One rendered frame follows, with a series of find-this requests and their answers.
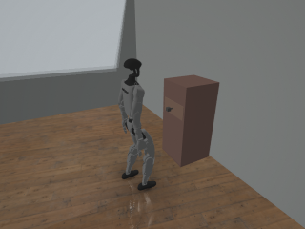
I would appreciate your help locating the robot right thigh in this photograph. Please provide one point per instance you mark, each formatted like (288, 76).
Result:
(150, 145)

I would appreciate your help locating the cabinet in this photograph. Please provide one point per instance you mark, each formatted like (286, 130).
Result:
(189, 140)

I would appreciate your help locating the robot left hand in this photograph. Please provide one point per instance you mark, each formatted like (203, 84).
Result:
(124, 125)

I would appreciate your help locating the drawer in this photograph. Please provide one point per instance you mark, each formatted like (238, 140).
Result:
(177, 110)

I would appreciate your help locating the left robot forearm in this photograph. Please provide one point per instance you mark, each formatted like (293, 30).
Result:
(122, 111)

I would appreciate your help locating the robot right hand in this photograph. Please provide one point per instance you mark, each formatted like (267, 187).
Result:
(141, 145)

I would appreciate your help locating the right robot upper arm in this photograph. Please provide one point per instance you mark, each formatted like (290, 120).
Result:
(138, 94)

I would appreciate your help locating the right robot shin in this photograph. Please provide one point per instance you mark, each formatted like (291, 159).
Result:
(147, 169)

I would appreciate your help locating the left robot upper arm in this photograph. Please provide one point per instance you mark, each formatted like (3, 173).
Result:
(120, 98)

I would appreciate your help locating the handle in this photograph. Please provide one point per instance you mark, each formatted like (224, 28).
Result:
(168, 109)

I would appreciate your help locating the right robot forearm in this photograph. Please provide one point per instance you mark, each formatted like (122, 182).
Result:
(137, 127)

